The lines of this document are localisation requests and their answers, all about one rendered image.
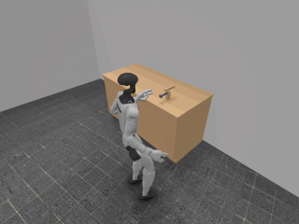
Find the robot left upper arm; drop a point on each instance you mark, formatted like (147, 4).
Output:
(114, 108)

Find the robot right hand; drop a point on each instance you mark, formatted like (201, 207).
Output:
(157, 154)

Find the robot left hand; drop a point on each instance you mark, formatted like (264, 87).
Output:
(142, 94)

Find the tap lever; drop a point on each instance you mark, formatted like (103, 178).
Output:
(161, 95)

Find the robot right upper arm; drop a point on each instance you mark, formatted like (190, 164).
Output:
(131, 114)

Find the robot right foot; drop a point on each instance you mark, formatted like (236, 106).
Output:
(151, 193)

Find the right robot thigh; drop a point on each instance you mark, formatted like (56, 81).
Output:
(145, 160)

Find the right robot forearm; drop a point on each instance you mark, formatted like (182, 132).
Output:
(134, 143)

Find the counter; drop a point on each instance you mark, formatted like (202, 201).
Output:
(175, 123)

